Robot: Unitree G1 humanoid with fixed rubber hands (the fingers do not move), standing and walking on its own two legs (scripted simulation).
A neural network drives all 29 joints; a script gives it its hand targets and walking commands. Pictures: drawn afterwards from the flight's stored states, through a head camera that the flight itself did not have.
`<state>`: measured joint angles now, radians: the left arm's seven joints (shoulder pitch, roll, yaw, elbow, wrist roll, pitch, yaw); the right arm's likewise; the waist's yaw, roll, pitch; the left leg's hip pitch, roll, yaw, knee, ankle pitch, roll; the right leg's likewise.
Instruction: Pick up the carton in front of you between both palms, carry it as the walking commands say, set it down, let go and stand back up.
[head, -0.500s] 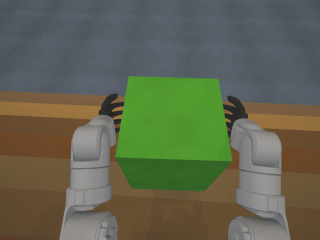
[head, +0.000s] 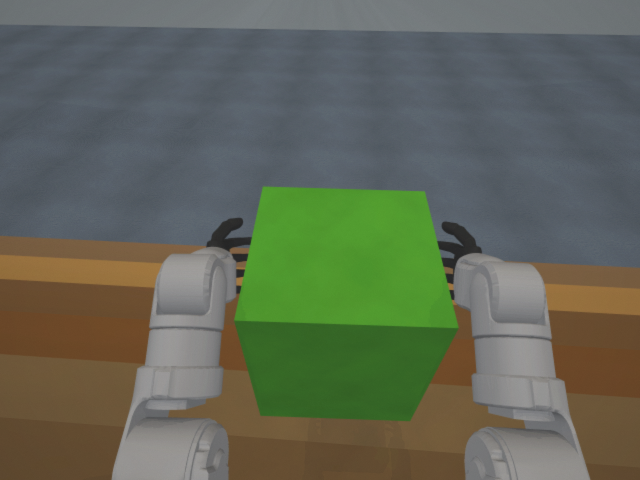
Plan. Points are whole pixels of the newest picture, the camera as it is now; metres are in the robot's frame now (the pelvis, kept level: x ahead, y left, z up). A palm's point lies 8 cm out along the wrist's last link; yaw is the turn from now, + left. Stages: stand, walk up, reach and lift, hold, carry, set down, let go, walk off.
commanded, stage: carry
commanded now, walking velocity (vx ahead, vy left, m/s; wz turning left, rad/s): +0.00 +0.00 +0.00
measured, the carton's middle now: (339, 308) +0.34 +0.00 +0.05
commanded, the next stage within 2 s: none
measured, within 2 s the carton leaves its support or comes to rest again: neither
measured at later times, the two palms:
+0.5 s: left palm (221, 275) +0.33 +0.15 +0.12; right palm (467, 280) +0.33 -0.15 +0.12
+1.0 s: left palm (217, 271) +0.33 +0.15 +0.12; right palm (462, 276) +0.34 -0.15 +0.12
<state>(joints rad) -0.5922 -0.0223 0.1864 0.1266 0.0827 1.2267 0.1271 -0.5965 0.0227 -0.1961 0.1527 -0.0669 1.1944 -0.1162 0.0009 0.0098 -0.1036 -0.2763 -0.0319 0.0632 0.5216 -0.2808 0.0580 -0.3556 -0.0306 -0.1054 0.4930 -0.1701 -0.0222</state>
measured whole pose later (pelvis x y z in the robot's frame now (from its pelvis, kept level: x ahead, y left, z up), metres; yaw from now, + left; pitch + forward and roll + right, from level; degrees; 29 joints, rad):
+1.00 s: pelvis +0.00 +0.00 +0.00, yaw +0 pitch +2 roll +0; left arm -0.61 -0.02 0.19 0.12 0.08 1.23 0.13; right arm -0.62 0.02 -0.20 0.15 -0.06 1.20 -0.12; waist -0.01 0.02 -0.08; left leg -0.30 -0.03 0.07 0.54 -0.28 0.06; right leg -0.38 -0.04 -0.11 0.50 -0.17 -0.02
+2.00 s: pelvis -0.01 +0.01 +0.00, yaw +1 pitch +2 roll +0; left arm -0.61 -0.02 0.20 0.12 0.09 1.24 0.12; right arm -0.62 0.01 -0.20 0.16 -0.06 1.20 -0.12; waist -0.01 0.02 -0.08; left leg -0.31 -0.03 0.08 0.53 -0.28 0.07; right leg -0.38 -0.05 -0.11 0.49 -0.16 0.00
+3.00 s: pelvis +0.07 +0.00 -0.01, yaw +0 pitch +5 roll +0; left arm -0.59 -0.02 0.15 0.13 0.07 1.22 0.15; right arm -0.63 -0.02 -0.21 0.18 -0.03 1.20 -0.12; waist 0.03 -0.02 -0.11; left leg -0.52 -0.01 0.04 0.88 -0.50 0.04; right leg -0.38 -0.02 -0.08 0.65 -0.36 -0.03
